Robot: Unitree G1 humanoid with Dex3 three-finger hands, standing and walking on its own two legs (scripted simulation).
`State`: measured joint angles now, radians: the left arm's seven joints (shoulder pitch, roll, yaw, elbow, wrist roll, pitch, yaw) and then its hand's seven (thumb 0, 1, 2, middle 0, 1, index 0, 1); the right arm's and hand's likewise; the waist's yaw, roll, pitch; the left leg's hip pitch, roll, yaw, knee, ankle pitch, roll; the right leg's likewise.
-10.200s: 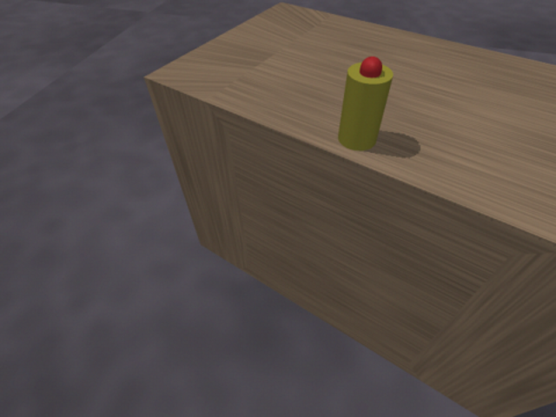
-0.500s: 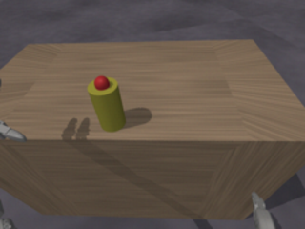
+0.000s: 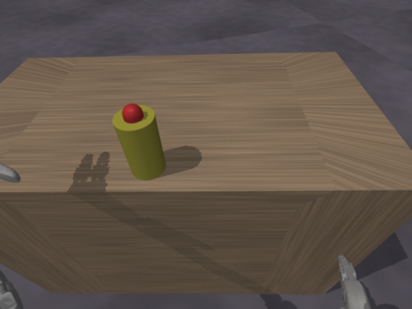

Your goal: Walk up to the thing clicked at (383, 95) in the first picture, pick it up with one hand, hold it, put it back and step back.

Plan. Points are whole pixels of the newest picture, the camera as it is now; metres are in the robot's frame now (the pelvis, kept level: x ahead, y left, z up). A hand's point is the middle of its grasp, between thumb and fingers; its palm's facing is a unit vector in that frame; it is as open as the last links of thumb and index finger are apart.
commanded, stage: go down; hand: left
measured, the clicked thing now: (140, 139) +0.43 +0.16 +0.12
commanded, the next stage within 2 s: approach in 1.30 s
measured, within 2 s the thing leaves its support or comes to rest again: neither
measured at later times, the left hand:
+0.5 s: hand (1, 127) +0.36 +0.36 +0.22, palm faces +0.16 -0.98 -0.06, open 17.7 cm
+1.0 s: hand (2, 125) +0.37 +0.36 +0.22, palm faces +0.14 -0.99 -0.01, open 17.7 cm
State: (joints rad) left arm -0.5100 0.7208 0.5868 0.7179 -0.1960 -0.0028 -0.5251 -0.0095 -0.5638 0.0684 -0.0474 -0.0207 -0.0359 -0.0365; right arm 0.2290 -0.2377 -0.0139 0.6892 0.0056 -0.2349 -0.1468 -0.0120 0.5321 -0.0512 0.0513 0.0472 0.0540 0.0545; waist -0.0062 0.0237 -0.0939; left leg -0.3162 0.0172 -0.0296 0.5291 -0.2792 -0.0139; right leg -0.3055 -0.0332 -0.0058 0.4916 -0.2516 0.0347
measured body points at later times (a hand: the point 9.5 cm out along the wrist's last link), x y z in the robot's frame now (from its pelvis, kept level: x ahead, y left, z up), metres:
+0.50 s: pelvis +0.01 +0.00 +0.00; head +0.01 +0.00 +0.45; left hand +0.35 +0.41 +0.22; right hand +0.17 -0.26 -0.08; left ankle -0.01 +0.13 -0.74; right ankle +0.00 -0.14 -0.74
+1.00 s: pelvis +0.01 +0.01 +0.00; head +0.01 +0.01 +0.45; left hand +0.35 +0.41 +0.22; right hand +0.16 -0.26 -0.07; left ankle -0.01 +0.13 -0.74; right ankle +0.00 -0.14 -0.74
